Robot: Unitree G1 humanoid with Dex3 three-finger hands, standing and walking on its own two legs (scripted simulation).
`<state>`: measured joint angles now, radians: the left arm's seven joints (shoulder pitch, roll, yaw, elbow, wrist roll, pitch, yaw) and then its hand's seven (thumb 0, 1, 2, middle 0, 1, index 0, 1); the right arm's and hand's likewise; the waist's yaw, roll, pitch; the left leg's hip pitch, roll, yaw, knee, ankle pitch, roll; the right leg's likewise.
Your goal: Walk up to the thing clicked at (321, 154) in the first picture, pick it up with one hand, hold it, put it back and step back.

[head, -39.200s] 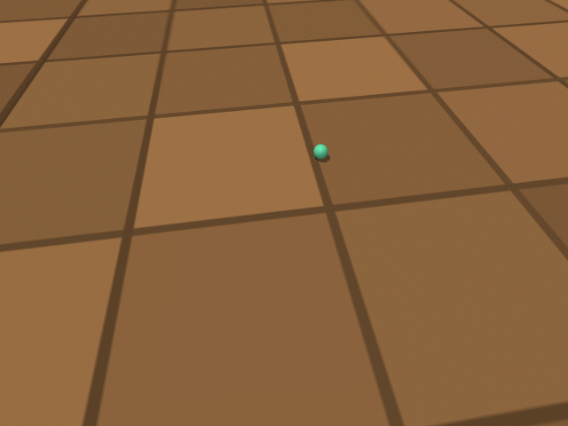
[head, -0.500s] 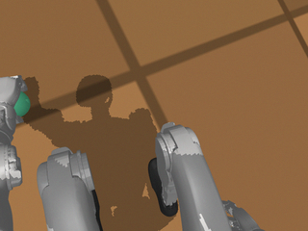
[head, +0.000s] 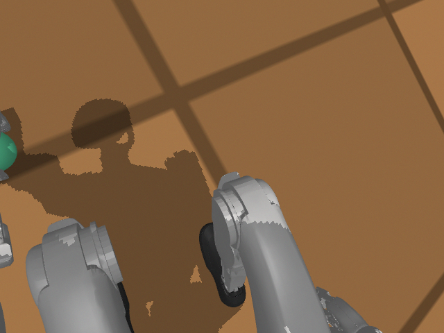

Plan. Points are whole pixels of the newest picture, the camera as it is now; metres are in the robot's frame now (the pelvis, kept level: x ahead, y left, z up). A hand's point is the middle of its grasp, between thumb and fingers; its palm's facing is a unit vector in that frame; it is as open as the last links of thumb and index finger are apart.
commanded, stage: rest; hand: left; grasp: from above
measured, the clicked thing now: out of the picture +0.46 +0.31 -0.25
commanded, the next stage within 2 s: open in 0.64 s
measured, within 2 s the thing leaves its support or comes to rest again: rests again in 1.16 s
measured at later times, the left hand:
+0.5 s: hand out of the picture +0.44 +0.31 -0.23, palm faces -0.44 -0.15 -0.88, open 10.1 cm
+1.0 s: hand out of the picture +0.45 +0.31 -0.23, palm faces -0.43 -0.13 -0.89, open 10.7 cm
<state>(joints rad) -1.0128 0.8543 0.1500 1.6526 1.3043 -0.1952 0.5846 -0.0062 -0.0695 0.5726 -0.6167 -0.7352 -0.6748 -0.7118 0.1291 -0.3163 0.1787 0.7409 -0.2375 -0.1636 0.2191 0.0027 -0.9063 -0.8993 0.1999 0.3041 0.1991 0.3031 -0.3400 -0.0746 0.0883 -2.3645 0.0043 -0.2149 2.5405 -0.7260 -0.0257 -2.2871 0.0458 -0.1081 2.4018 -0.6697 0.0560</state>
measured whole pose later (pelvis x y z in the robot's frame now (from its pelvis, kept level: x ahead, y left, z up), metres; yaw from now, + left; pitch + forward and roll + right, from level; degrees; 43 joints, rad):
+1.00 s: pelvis -0.01 +0.01 +0.00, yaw -3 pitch +26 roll -14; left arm -1.07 0.98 0.12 1.79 1.31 -0.22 0.65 0.00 -0.08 0.64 -0.50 -0.78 -0.54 -0.76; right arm 0.10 -0.35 0.28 0.69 -0.27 -0.27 0.27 0.00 -0.90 -0.90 0.20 0.30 0.20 0.30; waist -0.38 -0.12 0.16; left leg -2.34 0.01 -0.26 2.57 -0.72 -0.01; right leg -2.24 0.07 -0.14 2.38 -0.64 0.07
